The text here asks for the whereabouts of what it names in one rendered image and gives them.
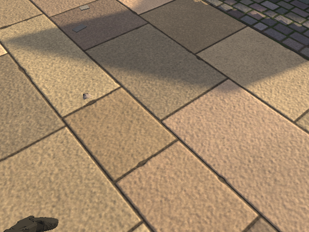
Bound robot left hand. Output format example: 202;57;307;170
4;216;59;232

